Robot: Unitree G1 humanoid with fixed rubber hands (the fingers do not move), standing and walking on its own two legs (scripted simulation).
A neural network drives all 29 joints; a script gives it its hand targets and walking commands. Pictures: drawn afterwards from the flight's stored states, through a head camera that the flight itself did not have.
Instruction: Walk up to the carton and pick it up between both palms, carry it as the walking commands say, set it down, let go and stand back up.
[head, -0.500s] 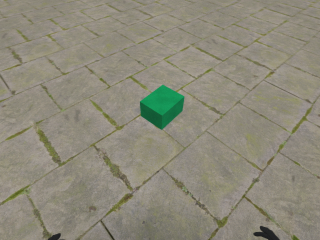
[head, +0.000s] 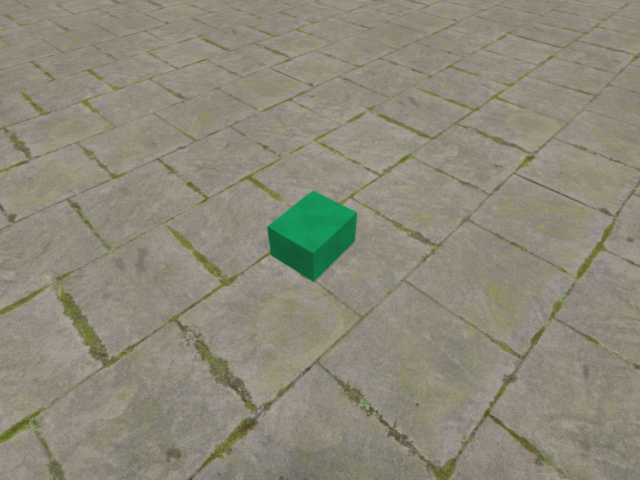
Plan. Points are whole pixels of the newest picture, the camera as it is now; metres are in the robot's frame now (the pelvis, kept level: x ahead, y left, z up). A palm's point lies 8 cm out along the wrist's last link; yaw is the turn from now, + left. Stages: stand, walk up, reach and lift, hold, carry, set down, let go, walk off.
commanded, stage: walk up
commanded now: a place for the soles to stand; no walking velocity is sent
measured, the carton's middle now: (313, 234) +1.20 +0.01 -0.68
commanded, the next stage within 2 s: none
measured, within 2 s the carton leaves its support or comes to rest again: neither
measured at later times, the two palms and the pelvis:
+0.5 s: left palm (80, 440) +0.22 +0.33 -0.09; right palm (526, 380) +0.27 -0.29 -0.06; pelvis +0.16 +0.02 +0.00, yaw -3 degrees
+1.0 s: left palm (78, 379) +0.31 +0.38 -0.10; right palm (480, 279) +0.46 -0.28 -0.06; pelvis +0.32 +0.04 -0.01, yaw +0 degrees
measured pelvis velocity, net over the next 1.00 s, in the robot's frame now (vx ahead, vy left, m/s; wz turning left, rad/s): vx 0.32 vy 0.04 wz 0.00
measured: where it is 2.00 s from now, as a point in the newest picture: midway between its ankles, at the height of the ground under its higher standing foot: (319, 356)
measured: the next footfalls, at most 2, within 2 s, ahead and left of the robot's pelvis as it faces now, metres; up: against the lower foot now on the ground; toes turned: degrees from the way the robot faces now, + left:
left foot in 0.34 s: +0.29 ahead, +0.11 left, +0.00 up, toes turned +0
right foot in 0.66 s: +0.31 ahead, -0.14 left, +0.00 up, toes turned -3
